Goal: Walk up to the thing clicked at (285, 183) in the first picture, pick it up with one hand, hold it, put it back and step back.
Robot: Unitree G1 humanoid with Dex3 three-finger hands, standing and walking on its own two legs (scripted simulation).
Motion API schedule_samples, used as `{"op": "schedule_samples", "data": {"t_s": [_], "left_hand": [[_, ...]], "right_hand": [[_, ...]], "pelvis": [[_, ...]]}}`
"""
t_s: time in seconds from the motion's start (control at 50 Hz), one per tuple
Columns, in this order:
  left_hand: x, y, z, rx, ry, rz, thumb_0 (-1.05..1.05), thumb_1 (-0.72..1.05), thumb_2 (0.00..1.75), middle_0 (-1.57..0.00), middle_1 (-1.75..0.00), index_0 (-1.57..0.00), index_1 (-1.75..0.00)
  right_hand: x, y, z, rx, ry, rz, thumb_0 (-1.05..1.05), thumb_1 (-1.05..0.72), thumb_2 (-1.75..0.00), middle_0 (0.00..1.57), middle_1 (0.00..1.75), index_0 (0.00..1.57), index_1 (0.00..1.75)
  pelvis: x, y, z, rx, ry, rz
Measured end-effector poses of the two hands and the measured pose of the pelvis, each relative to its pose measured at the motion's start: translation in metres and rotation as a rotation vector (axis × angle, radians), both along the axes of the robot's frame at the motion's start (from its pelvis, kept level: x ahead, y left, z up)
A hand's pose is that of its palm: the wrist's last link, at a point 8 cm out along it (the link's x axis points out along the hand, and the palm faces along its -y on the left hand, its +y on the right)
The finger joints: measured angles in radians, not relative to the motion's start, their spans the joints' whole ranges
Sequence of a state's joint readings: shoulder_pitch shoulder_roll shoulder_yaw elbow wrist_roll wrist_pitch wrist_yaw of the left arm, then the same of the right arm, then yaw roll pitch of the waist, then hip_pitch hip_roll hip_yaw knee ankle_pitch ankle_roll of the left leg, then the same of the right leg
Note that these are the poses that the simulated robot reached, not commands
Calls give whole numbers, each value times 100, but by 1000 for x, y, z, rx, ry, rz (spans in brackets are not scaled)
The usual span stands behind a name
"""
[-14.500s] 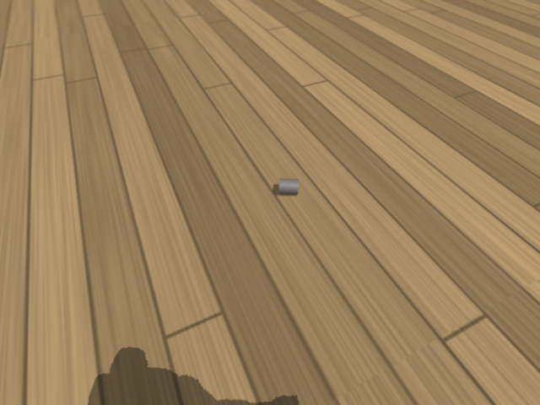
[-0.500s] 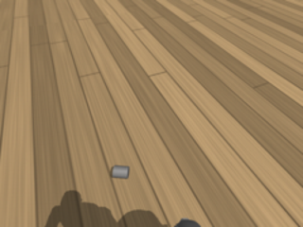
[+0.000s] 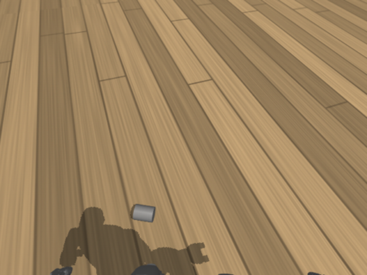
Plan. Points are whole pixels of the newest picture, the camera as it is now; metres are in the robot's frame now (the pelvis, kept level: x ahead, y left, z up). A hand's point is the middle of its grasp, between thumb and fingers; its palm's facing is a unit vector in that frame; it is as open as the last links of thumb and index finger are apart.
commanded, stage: walk up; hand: left
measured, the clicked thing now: (144, 213) +0.48 +0.22 -0.71
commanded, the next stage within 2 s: none
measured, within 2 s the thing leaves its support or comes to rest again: neither
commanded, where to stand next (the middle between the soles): +0.09 -0.01 m, yaw -2 degrees
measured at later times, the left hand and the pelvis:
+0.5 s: hand out of the picture +0.08 +0.25 -0.13, palm faces -0.03 -0.94 -0.35, open 7.4 cm; pelvis +0.00 +0.00 +0.03, yaw -1 degrees
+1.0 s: hand out of the picture +0.07 +0.25 -0.13, palm faces -0.03 -0.94 -0.33, open 7.4 cm; pelvis +0.00 +0.00 +0.03, yaw -1 degrees
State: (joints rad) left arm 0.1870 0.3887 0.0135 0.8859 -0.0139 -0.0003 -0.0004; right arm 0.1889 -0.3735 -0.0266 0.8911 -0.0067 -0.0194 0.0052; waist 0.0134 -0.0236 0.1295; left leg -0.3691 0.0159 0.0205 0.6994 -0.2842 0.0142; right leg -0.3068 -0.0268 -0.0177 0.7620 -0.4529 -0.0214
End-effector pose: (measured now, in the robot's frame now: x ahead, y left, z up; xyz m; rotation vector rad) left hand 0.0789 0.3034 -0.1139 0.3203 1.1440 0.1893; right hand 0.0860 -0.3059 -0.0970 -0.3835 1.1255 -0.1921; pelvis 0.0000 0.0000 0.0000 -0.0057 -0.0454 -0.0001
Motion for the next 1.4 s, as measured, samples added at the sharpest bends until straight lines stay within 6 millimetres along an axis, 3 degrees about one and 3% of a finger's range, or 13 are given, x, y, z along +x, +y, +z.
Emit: {"op": "schedule_samples", "data": {"t_s": [0.14, 0.28, 0.4, 0.64, 0.8, 1.12, 1.3, 1.4], "left_hand": [[-4, -1, 0, 9, 39, 3, 1, 91, 90, -20, -30, -20, -30], [-12, -2, 16, 25, 65, 8, 1, 91, 90, -20, -30, -20, -30], [-13, -4, 24, 22, 74, 13, 1, 91, 90, -20, -30, -20, -30], [-5, -8, 22, -13, 87, 9, 1, 91, 90, -20, -30, -20, -30], [-7, -9, 19, -22, 109, 9, 1, 91, 90, -20, -30, -20, -30], [-10, -10, 23, -13, 109, 21, 1, 91, 90, -20, -30, -20, -29], [-12, 12, 20, 14, 110, 37, 0, 91, 90, -20, -30, -21, -30], [6, 31, 12, 20, 166, 44, 1, 91, 90, -20, -30, -20, -30]], "right_hand": [[30, 5, 3, 23, -45, 5, 1, -90, -90, 21, 30, 20, 30], [38, 9, 5, 65, -51, 5, 0, -90, -90, 21, 30, 20, 30], [25, 10, 6, 85, -11, -17, 0, -90, -90, 21, 30, 20, 30], [-24, 7, 7, 62, 113, -85, 1, -90, -90, 21, 30, 20, 30], [-34, 6, 8, 54, 130, -107, 1, -90, -90, 21, 30, 20, 30], [-7, 8, 8, 78, 81, -74, 0, -90, -90, 21, 30, 20, 30], [12, -4, 7, 32, 81, -62, 0, -90, -90, 21, 30, 20, 30], [28, 6, 15, 4, 63, -75, 1, -90, -90, 21, 30, 20, 30]], "pelvis": [[2, -5, 4, -8, 2, -4], [-1, -6, 15, -3, -5, -7], [-3, -6, 23, -2, -9, -9], [-4, -2, 30, -4, 0, -14], [-2, -1, 30, -4, 5, -15], [6, -4, 31, -1, 12, -10], [38, 7, 21, -31, 10, -2], [65, 19, 19, -5, 12, -12]]}}
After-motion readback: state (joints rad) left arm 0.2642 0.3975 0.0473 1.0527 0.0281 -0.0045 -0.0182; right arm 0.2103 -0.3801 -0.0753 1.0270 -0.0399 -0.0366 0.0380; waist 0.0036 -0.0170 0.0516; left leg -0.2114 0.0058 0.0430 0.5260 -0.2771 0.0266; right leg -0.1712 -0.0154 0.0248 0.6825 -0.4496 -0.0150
